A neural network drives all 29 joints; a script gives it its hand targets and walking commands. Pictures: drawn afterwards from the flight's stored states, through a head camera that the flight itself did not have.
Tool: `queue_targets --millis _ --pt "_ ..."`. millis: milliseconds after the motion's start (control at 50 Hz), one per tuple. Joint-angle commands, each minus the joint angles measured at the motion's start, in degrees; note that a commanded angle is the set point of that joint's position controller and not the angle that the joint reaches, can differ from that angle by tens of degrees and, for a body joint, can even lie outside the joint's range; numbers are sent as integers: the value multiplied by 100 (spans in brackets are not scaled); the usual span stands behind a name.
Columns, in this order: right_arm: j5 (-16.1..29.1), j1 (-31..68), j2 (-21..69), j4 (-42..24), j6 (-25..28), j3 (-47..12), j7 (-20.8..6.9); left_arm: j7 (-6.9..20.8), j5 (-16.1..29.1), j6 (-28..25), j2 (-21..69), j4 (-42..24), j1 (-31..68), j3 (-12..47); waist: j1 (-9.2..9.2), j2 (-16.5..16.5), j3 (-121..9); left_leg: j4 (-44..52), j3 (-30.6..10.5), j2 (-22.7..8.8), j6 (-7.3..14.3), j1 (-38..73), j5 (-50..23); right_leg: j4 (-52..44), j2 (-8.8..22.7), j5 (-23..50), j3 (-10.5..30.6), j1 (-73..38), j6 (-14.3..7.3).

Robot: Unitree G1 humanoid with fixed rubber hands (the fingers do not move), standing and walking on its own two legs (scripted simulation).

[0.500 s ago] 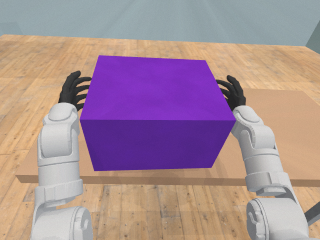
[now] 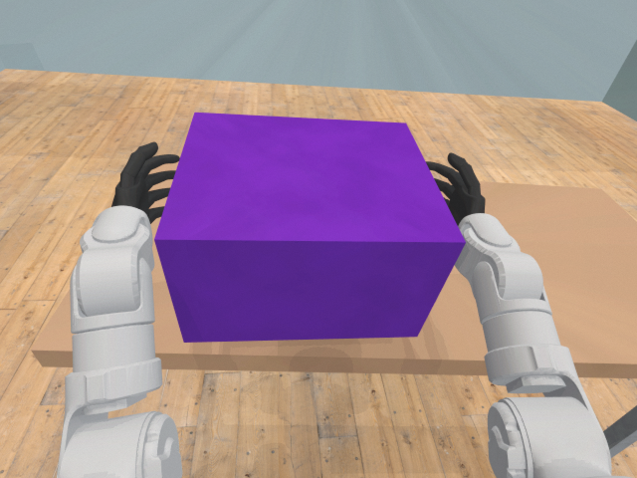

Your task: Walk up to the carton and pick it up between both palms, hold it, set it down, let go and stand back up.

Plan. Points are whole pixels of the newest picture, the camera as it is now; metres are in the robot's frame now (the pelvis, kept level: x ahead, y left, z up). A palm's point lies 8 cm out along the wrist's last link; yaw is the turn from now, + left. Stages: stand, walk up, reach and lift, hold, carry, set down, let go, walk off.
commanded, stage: hold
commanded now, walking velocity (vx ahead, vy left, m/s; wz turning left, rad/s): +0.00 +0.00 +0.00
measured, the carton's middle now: (304, 223) +0.39 -0.01 +0.16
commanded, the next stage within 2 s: none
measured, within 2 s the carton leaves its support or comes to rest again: neither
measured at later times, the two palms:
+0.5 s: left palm (142, 212) +0.35 +0.18 +0.21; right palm (470, 214) +0.35 -0.21 +0.21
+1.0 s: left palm (139, 210) +0.36 +0.18 +0.21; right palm (467, 214) +0.35 -0.20 +0.21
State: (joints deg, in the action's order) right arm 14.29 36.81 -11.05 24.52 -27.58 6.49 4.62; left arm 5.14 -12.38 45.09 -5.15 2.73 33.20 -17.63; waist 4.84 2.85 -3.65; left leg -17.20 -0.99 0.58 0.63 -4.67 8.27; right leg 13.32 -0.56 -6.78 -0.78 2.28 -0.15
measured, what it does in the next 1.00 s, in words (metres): stands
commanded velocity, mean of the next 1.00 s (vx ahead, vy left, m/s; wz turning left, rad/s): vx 0.00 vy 0.00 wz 0.00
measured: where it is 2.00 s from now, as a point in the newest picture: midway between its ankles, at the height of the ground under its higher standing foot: outside the picture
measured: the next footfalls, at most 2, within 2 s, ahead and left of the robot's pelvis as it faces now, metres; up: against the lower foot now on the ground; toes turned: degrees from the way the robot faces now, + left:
none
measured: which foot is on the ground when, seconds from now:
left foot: down 0.00-1.00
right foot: down 0.00-1.00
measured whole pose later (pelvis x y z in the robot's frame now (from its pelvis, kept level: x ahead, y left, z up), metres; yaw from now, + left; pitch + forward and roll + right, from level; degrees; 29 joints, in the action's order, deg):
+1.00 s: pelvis +0.00 +0.00 +0.00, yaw -1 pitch -4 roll -1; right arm 13.7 37.0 -12.2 25.6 -26.7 5.4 4.4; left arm 4.3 -11.8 43.8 -4.1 4.5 33.6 -18.3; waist 3.5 2.7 -4.5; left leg -17.2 0.1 0.1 0.7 -4.6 8.6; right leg 13.7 -1.1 -6.9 0.2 2.8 -0.4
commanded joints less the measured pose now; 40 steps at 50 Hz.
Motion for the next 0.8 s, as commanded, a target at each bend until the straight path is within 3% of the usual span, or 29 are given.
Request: queue_targets --millis 0,200,380,500,780 --pt "547 4035 2338 -1852 359 -1852 -928 611 1110 -362 2635 -939 3221 2619 126 -608 -1975 78 60 12 -401 791 -1293 4 -300 705 -200 -222 -94" --pt "764 4305 2631 -2124 405 -2297 -837 602 1050 -389 2497 -797 3098 2348 -217 -68 -2163 51 215 141 -125 450 -1407 97 -282 1358 -50 -688 41" --pt "547 4090 2812 -1654 284 -2091 -705 780 927 -359 2372 -567 3309 2242 -24 -236 -1777 289 278 207 -31 106 -537 -1 -69 1079 92 -709 116" --pt "480 4209 2875 -1766 336 -1970 -692 819 1065 -468 2464 -579 3537 2400 100 -353 -2022 242 224 215 -77 200 -565 37 -90 1071 6 -712 120" --pt "597 4217 2470 -1800 410 -2019 -865 665 1005 -385 2647 -664 3190 2388 -58 -375 -1866 92 113 30 -273 658 -1361 2 -318 718 -155 -337 -85"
